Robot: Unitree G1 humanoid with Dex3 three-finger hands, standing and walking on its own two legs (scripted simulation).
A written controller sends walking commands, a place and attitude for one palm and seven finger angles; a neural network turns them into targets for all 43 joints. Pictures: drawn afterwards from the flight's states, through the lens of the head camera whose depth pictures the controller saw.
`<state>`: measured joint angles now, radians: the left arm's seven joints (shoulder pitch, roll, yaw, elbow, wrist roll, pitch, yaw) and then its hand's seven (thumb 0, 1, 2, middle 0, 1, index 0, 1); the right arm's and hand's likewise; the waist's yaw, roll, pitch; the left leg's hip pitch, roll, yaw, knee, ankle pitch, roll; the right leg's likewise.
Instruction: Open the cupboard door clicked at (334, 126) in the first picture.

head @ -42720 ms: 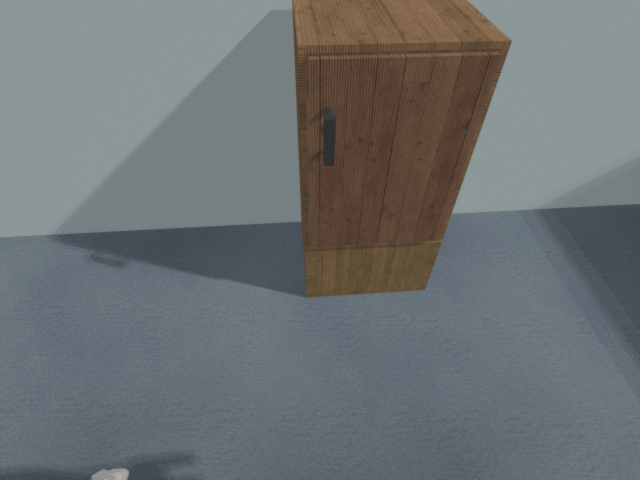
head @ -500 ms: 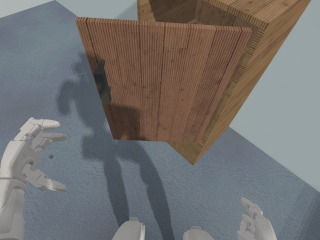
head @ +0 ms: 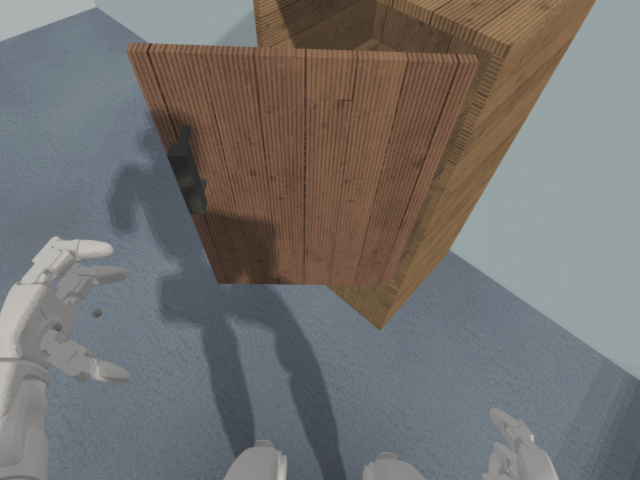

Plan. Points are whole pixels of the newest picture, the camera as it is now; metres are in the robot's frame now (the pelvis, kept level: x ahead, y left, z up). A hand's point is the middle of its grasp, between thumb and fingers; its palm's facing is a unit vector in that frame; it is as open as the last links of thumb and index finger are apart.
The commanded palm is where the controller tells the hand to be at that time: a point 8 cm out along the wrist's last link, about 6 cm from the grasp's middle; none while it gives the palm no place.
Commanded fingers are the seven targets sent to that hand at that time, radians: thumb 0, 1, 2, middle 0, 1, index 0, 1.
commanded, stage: raise the hand with hooked fingers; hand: left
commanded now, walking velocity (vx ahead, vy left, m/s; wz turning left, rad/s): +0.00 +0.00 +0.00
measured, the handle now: (191, 170) +0.53 +0.22 +0.03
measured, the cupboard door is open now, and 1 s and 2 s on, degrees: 43 43 43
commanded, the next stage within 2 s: move the hooked fingers beside the handle in 0.02 s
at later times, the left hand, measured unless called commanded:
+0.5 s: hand (114, 282) +0.33 +0.27 +0.05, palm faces +0.05 -1.00 -0.04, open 14.0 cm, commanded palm +0.31 +0.32 +0.05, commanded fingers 0.00 -0.50 0.30 -0.30 -1.20 -0.30 -1.20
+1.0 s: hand (119, 242) +0.39 +0.28 +0.04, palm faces +0.04 -1.00 -0.01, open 14.0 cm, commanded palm +0.37 +0.33 +0.04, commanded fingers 0.00 -0.50 0.30 -0.30 -1.20 -0.30 -1.20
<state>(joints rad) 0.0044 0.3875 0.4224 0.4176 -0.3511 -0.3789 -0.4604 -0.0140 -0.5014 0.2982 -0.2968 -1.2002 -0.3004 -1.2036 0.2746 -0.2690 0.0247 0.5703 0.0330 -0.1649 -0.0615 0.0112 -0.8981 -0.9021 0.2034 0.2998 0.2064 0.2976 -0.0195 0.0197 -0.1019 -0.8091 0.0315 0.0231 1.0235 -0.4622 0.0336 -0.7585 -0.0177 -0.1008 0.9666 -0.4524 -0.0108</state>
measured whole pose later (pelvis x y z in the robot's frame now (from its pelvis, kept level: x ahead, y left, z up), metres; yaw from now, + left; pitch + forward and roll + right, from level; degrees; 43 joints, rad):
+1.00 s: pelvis +0.00 +0.01 -0.01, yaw -2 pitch +18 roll -3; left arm -0.42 0.51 0.51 0.85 -0.27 -0.40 -0.51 -0.01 -0.50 0.30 -0.30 -1.20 -0.30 -1.20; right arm 0.32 -0.28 0.02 0.61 0.03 -0.07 -0.06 0.01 -0.90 -0.90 0.20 0.30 0.21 0.30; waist -0.07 0.01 -0.11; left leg -0.92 0.05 0.03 1.07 -0.48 0.04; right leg -0.87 0.00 -0.09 1.00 -0.45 -0.01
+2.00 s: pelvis -0.01 +0.01 -0.03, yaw -3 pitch +23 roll -4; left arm -0.76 0.69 0.58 1.15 -0.14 -0.41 -0.45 -0.01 -0.50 0.30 -0.30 -1.20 -0.30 -1.20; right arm 0.36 -0.28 0.05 0.61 0.00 0.05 -0.03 0.00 -0.90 -0.90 0.20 0.30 0.21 0.30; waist -0.16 0.01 -0.10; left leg -1.07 0.07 0.03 1.15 -0.49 0.04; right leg -1.01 0.02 -0.09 1.06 -0.45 -0.01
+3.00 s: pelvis +0.00 +0.01 -0.02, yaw -3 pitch +23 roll -5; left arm -0.75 0.59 0.49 1.09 -0.15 -0.42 -0.37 -0.01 -0.50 0.30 -0.30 -1.20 -0.30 -1.21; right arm 0.34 -0.27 0.04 0.61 0.00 0.06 -0.03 0.00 -0.90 -0.90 0.20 0.30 0.21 0.30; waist -0.15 0.01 -0.11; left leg -1.05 0.06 0.02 1.14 -0.49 0.05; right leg -0.99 0.01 -0.09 1.05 -0.45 0.00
